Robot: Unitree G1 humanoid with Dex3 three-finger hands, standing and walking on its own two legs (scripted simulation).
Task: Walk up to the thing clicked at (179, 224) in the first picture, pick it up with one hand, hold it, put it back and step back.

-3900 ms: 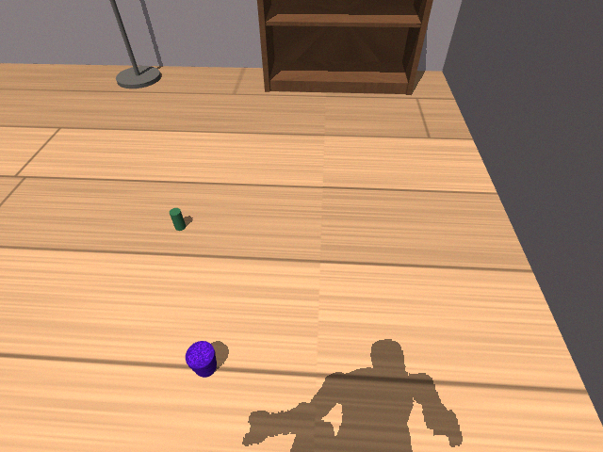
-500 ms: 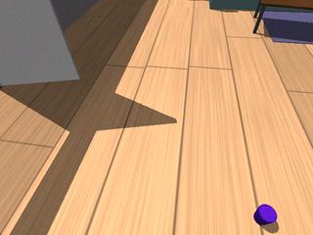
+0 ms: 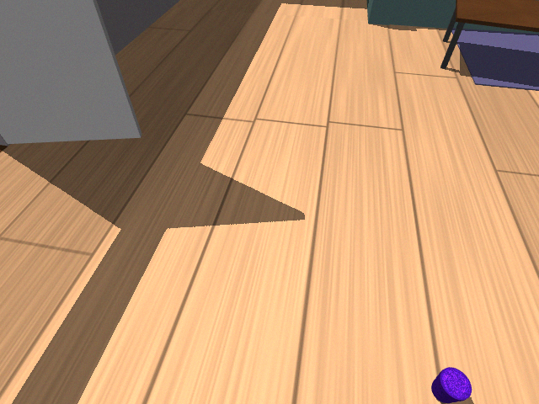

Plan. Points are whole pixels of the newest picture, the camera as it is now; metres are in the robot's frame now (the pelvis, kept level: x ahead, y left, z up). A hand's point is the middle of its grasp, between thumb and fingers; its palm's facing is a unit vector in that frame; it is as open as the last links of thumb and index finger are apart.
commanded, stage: walk up
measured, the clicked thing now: out of the picture +0.51 -1.26 -0.72
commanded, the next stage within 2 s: stand in 0.12 s
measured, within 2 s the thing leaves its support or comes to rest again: neither
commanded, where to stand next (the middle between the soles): +0.06 -0.03 m, yaw -4 degrees
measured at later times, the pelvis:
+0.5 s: pelvis +0.01 -0.01 +0.01, yaw -2 degrees
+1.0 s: pelvis +0.02 -0.02 +0.01, yaw -3 degrees
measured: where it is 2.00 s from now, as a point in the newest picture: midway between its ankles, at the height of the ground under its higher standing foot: outside the picture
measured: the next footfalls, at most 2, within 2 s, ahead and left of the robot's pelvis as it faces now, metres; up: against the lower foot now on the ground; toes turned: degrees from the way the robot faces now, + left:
none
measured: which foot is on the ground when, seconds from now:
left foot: down 0.00-1.00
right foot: down 0.00-1.00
